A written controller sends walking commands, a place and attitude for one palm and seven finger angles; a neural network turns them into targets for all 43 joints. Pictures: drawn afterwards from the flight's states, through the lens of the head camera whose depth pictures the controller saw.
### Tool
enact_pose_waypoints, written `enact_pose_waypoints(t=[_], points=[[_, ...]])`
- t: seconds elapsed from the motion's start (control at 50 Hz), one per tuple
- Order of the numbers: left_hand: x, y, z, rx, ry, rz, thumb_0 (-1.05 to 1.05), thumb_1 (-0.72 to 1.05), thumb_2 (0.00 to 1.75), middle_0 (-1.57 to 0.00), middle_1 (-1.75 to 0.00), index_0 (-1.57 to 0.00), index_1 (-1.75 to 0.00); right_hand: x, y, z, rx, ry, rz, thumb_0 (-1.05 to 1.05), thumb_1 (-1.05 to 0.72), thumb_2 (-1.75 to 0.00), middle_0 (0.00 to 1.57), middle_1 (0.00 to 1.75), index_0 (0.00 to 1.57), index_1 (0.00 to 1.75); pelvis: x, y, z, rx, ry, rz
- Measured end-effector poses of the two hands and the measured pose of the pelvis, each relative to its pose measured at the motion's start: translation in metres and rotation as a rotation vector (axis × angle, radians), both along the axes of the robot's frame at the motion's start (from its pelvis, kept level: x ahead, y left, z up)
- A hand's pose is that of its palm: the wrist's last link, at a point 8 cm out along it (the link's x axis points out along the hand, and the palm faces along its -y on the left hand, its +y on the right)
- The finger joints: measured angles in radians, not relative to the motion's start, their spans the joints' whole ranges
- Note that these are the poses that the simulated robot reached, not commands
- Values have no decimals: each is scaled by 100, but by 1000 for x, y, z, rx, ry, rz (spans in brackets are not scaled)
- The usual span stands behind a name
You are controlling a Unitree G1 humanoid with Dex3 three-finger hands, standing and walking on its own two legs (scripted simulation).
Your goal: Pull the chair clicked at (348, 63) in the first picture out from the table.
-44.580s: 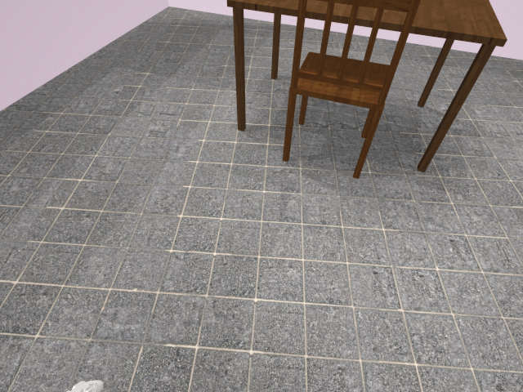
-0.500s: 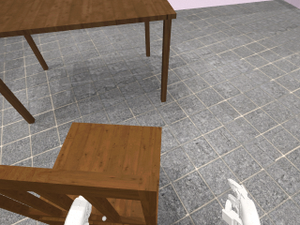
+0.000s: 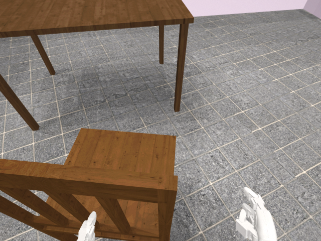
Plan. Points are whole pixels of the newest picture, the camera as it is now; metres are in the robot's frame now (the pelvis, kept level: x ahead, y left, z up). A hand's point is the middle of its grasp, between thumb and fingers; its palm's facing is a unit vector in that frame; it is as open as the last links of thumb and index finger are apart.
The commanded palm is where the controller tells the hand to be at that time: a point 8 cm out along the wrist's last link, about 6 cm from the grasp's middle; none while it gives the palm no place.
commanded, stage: draw the fingers out of the gap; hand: left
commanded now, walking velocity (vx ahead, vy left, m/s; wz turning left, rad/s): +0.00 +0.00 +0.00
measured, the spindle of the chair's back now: (77, 210) +0.20 +0.21 +0.00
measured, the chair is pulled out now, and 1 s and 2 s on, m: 0.73 0.73 0.70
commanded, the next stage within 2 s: draw the hand back to the body in 0.14 s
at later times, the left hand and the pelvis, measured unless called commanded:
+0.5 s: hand out of the picture +0.09 +0.14 +0.04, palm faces +0.20 -0.98 -0.04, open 17.4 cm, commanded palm +0.04 +0.19 +0.07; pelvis -0.01 +0.00 -0.01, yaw +0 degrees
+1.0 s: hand out of the picture +0.12 +0.19 +0.11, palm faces +0.25 -0.87 -0.42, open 15.4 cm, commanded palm +0.08 +0.24 +0.16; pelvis -0.02 -0.01 +0.04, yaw +1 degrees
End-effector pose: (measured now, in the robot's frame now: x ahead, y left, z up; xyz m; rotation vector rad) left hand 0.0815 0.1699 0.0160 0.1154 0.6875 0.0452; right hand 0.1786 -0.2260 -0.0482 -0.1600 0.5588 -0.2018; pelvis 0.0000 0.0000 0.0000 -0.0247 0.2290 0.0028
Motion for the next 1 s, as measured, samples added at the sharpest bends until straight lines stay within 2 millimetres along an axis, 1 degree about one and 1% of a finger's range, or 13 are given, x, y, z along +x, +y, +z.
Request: enact_pose_waypoints(t=[0.28,0.34,0.44,0.58,0.68,0.76,0.78,0.82,0.86,0.9,1.0], points=[[-28,-4,4,-8,38,12,-1,-53,20,0,0,0,0,0,-1,1,-1,-25,-20,1,-90,-90,20,30,20,30,-3,2,-5,-4,10,-1],[-30,2,8,-42,-15,88,-3,-52,21,0,0,-1,0,1,-1,1,-3,-38,-17,1,-90,-90,20,30,20,30,-3,1,-6,-4,13,0],[-20,16,28,-46,-202,173,-4,-52,21,0,0,0,0,2,2,-3,-2,-36,9,1,-90,-90,20,30,20,30,-5,1,-8,-12,11,10],[-23,20,38,-41,-287,145,-3,-53,21,0,0,0,0,-1,7,-13,32,-22,26,1,-90,-90,20,30,20,30,-11,-1,-9,-12,-2,10],[-24,29,49,-4,-328,102,-2,-53,21,0,0,-2,-1,-7,10,-19,60,-3,24,1,-90,-90,20,30,20,30,-16,-4,-7,-11,-19,10],[-24,37,58,24,-349,83,-2,-52,21,0,0,-4,-2,-14,9,-20,71,4,20,1,-90,-90,20,30,20,30,-19,-7,-3,-13,-40,13],[-23,39,61,32,-364,83,-2,-50,22,-1,-1,-5,-3,-16,8,-20,71,3,20,1,-90,-90,20,30,20,30,-20,-8,-1,-13,-47,15],[-18,47,73,148,-362,64,-2,-47,24,-1,-1,-5,-4,-19,8,-18,57,19,31,1,-90,-90,20,30,20,30,-21,-9,4,-13,-73,16],[-10,55,93,261,-383,77,-2,-43,26,-2,-2,-5,-4,-21,8,-13,49,31,44,1,-90,-90,20,30,20,30,-20,-10,12,-10,-107,21],[-2,61,114,336,-433,108,-2,-38,28,-3,-3,-5,-5,-22,8,-7,49,32,48,1,-90,-90,20,30,20,30,-19,-11,20,-6,-139,19],[1,65,118,363,-380,146,-1,-22,36,-4,-6,-10,-8,-18,5,13,47,12,51,1,-90,-90,20,30,20,30,-17,-14,38,2,-204,11]])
